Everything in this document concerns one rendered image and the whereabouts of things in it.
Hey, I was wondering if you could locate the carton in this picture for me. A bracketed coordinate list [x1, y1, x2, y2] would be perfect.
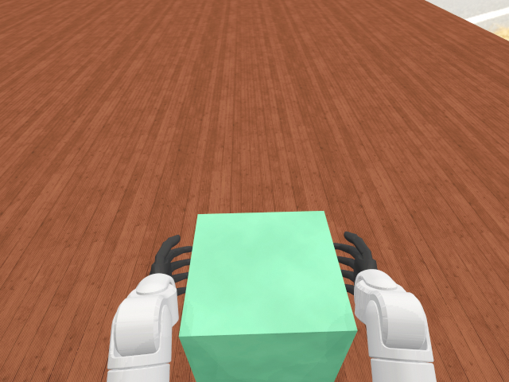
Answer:
[179, 211, 358, 382]

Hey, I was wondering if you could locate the right robot hand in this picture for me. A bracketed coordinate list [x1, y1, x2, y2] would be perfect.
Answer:
[333, 232, 378, 295]

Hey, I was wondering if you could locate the left robot hand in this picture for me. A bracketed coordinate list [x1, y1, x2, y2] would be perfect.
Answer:
[149, 235, 192, 296]

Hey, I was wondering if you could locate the robot right forearm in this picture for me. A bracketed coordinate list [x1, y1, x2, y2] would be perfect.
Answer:
[354, 269, 437, 382]

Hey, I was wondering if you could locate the robot left forearm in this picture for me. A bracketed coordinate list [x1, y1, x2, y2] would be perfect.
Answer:
[107, 274, 179, 382]

